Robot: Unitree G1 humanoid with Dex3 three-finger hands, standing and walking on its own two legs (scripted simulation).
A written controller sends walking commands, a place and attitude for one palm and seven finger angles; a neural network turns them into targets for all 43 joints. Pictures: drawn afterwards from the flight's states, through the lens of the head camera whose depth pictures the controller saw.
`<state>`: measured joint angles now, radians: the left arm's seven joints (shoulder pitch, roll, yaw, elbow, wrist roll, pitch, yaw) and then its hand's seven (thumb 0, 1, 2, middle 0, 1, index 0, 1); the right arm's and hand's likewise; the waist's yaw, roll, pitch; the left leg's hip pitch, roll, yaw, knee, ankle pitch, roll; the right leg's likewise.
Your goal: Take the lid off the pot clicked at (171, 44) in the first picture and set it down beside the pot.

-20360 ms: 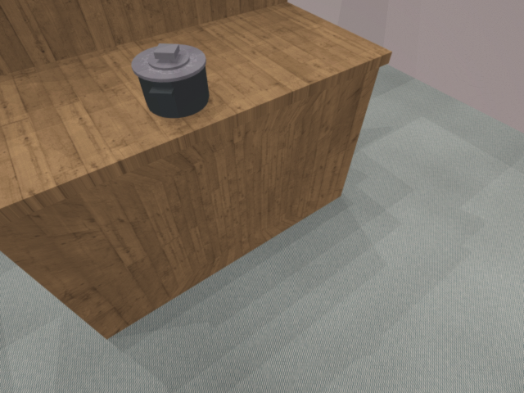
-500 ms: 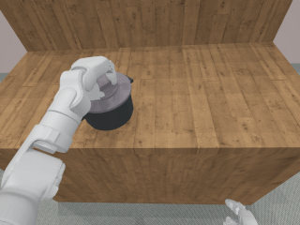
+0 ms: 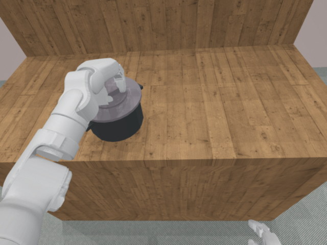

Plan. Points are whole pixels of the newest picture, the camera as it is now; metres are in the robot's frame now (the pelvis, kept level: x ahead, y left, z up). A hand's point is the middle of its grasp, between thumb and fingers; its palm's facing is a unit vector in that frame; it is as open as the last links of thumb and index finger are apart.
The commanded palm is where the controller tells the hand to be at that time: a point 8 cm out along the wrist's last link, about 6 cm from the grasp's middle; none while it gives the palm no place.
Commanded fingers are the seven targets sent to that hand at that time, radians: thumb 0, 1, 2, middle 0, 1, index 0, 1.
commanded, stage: lift the lid straight up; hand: left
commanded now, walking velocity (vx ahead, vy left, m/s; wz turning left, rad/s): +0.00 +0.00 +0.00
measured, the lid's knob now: (107, 90) +0.48 +0.15 +0.13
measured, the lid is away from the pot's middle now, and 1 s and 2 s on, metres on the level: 0.01 0.00 0.03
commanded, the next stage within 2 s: move the lid sideways beside the pot in 1.70 s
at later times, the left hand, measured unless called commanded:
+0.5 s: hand (98, 79) +0.44 +0.15 +0.20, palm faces -0.27 -0.06 -0.96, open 6.8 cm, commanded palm +0.42 +0.16 +0.28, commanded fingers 0.00 0.50 1.19 -0.73 -0.90 -0.86 -1.00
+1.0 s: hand (92, 64) +0.44 +0.15 +0.24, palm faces -0.24 -0.05 -0.97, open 6.7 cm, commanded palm +0.43 +0.16 +0.32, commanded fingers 0.00 0.50 1.19 -0.73 -0.90 -0.86 -1.00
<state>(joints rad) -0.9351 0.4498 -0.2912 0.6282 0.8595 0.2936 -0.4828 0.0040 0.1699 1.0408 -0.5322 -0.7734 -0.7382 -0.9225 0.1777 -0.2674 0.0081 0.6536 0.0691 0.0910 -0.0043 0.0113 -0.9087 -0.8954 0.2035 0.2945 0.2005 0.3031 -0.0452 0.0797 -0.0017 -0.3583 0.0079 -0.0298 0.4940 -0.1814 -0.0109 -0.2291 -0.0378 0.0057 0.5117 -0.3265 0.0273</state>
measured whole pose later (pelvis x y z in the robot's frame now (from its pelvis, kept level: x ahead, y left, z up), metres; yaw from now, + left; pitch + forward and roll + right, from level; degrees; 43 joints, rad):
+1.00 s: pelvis -0.01 +0.01 +0.00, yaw +0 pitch +1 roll +0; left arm -1.15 0.49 -0.30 0.69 0.86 0.30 -0.56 0.02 0.18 1.05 -0.55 -0.76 -0.80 -0.94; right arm 0.17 -0.27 0.02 0.68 0.07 0.02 -0.01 0.01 -0.91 -0.90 0.20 0.29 0.20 0.30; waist -0.03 0.08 0.01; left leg -0.34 0.00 -0.03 0.46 -0.15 0.00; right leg -0.21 -0.05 0.00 0.49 -0.30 0.04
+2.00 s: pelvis +0.00 +0.01 +0.00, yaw -1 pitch +3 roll +0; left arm -1.28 0.54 -0.23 0.78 0.92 0.31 -0.61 0.02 0.18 1.06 -0.55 -0.76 -0.80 -0.95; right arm 0.17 -0.27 0.03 0.66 0.07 0.04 -0.01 0.01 -0.91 -0.90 0.21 0.29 0.20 0.30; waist -0.05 0.08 -0.01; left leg -0.35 0.00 -0.01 0.45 -0.15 0.00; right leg -0.23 -0.05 0.02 0.48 -0.30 0.04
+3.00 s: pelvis -0.01 +0.02 +0.00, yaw +0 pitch +4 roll -1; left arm -1.21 0.81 -0.14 0.81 0.94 0.16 -0.65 0.02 0.18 1.05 -0.54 -0.76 -0.81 -0.95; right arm 0.23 -0.30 0.02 0.66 0.10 0.11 -0.03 0.01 -0.91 -0.90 0.21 0.29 0.20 0.30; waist -0.05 0.06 0.02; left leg -0.39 0.00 -0.03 0.48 -0.15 0.01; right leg -0.24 -0.04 0.00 0.43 -0.26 0.04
